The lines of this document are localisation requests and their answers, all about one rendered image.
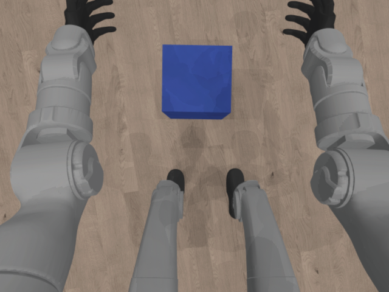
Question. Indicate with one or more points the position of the right robot foot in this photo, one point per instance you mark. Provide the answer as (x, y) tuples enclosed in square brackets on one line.
[(234, 178)]

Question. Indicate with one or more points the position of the carton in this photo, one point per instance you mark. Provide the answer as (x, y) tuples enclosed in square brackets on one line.
[(196, 81)]

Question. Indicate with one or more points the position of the left robot upper arm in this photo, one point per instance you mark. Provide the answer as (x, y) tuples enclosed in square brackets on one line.
[(53, 182)]

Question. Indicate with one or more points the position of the left robot forearm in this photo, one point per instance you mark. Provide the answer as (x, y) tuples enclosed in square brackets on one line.
[(64, 92)]

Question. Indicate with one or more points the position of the right robot upper arm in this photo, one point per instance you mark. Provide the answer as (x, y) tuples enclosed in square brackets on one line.
[(354, 183)]

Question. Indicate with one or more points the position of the right robot forearm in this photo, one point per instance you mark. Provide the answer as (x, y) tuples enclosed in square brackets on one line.
[(339, 95)]

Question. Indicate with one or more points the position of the robot left hand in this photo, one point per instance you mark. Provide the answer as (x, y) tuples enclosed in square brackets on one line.
[(78, 11)]

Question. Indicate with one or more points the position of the robot right hand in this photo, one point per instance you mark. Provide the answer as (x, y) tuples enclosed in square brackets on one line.
[(321, 14)]

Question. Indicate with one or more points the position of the left robot thigh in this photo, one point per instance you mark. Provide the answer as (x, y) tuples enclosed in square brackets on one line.
[(156, 265)]

